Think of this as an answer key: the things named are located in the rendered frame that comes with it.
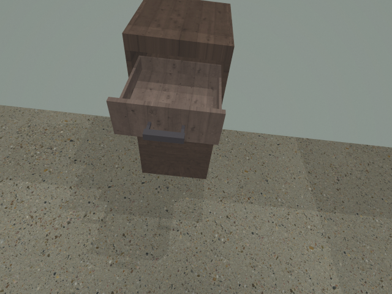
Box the cabinet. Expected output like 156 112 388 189
122 0 235 179

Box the drawer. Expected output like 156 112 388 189
107 56 226 145

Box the handle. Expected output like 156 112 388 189
143 122 185 144

